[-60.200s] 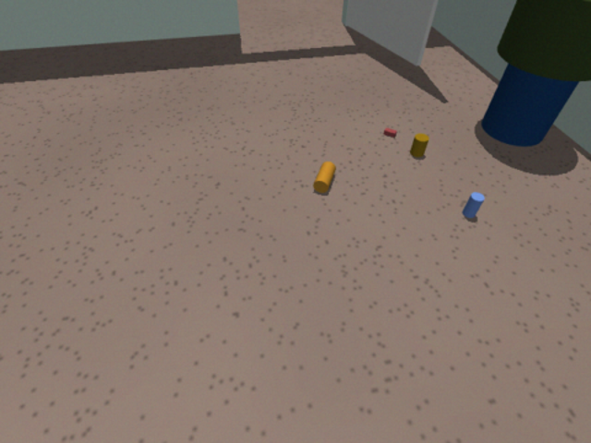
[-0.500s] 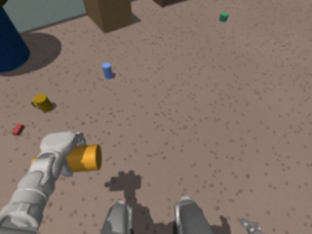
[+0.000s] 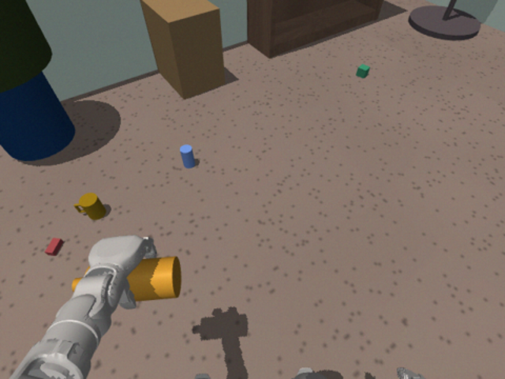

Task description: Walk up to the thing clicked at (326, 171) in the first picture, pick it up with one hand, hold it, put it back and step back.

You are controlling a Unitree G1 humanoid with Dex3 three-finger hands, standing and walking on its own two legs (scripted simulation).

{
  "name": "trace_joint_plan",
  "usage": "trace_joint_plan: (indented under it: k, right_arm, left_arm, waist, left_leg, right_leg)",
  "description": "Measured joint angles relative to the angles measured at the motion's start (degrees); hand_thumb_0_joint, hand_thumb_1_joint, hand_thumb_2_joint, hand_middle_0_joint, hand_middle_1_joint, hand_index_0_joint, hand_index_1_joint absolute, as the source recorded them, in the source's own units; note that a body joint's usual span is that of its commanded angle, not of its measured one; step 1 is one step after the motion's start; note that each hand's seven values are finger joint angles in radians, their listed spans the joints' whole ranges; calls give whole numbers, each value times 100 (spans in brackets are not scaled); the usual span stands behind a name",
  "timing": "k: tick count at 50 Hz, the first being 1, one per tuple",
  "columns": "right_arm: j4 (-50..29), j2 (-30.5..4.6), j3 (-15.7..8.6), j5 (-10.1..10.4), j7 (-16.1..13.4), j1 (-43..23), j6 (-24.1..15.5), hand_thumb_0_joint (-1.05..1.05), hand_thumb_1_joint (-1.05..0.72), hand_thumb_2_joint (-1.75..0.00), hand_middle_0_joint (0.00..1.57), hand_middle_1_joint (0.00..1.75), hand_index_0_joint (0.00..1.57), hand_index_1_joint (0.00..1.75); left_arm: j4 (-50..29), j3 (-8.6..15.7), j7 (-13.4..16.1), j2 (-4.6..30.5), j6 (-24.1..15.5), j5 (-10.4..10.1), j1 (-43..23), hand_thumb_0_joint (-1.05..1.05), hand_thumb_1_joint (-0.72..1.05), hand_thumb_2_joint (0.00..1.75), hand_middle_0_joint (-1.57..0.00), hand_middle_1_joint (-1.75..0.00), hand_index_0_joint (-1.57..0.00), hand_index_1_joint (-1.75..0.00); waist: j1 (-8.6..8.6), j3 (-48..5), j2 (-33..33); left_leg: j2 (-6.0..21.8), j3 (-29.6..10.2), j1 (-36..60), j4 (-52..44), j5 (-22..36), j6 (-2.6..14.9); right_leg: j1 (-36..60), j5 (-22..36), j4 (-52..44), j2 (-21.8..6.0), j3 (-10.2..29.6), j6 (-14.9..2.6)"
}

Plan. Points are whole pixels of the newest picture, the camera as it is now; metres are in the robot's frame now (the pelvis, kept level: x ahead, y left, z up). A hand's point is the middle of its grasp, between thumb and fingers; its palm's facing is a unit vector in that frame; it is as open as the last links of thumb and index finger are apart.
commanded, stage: hold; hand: left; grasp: from above
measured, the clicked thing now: (126, 281) +0.33 +0.24 -0.11
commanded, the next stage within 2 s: crouch in 1.96 s
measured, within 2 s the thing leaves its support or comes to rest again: neither
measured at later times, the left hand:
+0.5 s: hand (120, 259) +0.34 +0.23 -0.02, palm faces -0.46 -0.04 -0.89, open 10.2 cm
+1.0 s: hand (120, 261) +0.32 +0.22 +0.00, palm faces -0.46 -0.03 -0.89, open 10.2 cm
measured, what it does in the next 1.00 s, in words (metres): stands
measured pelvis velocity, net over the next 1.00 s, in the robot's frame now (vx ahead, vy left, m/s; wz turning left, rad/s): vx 0.02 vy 0.00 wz -0.02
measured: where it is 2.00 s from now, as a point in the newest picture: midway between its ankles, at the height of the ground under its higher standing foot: outside the picture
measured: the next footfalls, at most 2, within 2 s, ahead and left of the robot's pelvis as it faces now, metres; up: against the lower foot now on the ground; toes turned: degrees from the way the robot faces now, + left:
none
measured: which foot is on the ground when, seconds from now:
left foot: down 0.00-1.00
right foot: down 0.00-1.00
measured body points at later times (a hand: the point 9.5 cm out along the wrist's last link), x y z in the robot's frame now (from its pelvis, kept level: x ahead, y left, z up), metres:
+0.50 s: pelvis +0.03 +0.00 +0.03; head +0.05 -0.01 +0.48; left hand +0.36 +0.23 +0.03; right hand +0.14 -0.26 -0.09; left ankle +0.03 +0.13 -0.69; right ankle +0.04 -0.14 -0.69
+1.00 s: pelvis +0.02 +0.00 +0.04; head +0.03 -0.02 +0.49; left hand +0.34 +0.21 +0.05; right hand +0.15 -0.26 -0.08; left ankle +0.03 +0.13 -0.69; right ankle +0.04 -0.14 -0.69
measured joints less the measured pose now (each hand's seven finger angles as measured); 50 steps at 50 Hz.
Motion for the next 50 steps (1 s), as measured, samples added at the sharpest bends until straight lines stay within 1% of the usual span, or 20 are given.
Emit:
trace_joint_plan:
  k: [7,13,24,33,44,50]
  right_arm:
    - [-12,6,-2,17,-6,-42,48,1,-90,-89,20,30,20,30]
    - [-36,3,-2,37,-3,-96,96,1,-90,-89,20,30,20,30]
    - [-165,-6,-6,66,6,-115,199,1,-90,-89,20,30,20,30]
    - [-229,-30,-12,87,-14,-143,289,1,-90,-89,20,30,20,30]
    - [-293,-52,5,119,-20,-168,368,1,-90,-89,20,30,20,30]
    - [-317,-56,29,125,-37,-206,397,1,-90,-89,20,30,20,30]
  left_arm:
    - [-183,-80,-126,-1,-15,7,130,0,3,36,-69,-48,-72,-46]
    - [-371,-129,-325,30,-44,25,197,0,3,35,-69,-48,-71,-46]
    - [-656,-120,-606,50,-87,1,320,0,4,35,-69,-46,-72,-45]
    - [-918,-144,-757,58,-92,18,438,0,4,35,-69,-45,-72,-43]
    - [-1023,-174,-796,32,-35,-27,496,0,3,37,-70,-45,-73,-43]
    - [-1094,-196,-872,26,-39,-51,542,0,2,38,-69,-45,-72,-44]
  waist:
    - [78,41,0]
    - [132,52,2]
    - [191,80,22]
    - [247,137,19]
    - [280,202,46]
    - [291,249,63]
  left_leg:
    - [-21,51,471,-427,98,17]
    - [-37,92,796,-710,151,30]
    - [-55,143,1244,-1082,223,37]
    - [-70,170,1487,-1303,300,32]
    - [-69,182,1789,-1592,451,10]
    - [-65,187,1926,-1742,546,-5]
  right_leg:
    - [453,98,-410,-20,34,17]
    - [763,153,-683,-35,64,31]
    - [1175,211,-1006,-50,102,38]
    - [1382,263,-1168,-61,124,33]
    - [1648,381,-1389,-55,131,8]
    - [1764,456,-1498,-48,134,-8]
